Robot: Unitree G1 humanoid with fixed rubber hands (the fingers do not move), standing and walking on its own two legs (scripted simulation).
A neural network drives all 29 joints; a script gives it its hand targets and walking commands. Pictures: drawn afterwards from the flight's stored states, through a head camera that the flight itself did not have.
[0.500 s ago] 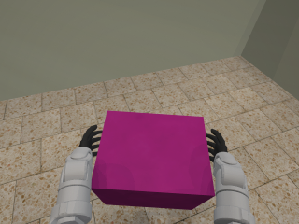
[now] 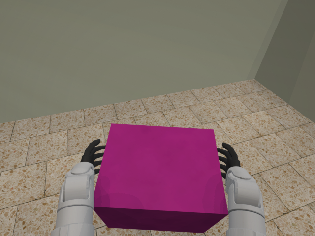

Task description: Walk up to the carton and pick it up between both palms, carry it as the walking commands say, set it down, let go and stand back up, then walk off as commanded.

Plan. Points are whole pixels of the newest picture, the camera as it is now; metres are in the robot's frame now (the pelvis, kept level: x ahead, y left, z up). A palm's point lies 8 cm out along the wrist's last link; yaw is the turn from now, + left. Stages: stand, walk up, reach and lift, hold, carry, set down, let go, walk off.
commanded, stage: reach and lift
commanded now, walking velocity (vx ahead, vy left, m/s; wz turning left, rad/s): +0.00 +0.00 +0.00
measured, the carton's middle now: (159, 180) +0.30 -0.01 -0.03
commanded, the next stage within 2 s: hold in 0.86 s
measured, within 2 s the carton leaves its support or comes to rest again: neither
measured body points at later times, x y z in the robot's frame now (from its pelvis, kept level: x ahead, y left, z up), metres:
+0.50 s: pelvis +0.01 +0.00 +0.00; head -0.02 +0.00 +0.45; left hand +0.30 +0.19 +0.03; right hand +0.30 -0.19 +0.04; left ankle +0.02 +0.12 -0.75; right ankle +0.01 -0.12 -0.75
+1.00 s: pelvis +0.00 +0.00 +0.00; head -0.03 +0.00 +0.45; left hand +0.29 +0.19 +0.03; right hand +0.29 -0.19 +0.04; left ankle +0.02 +0.12 -0.75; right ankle +0.01 -0.12 -0.75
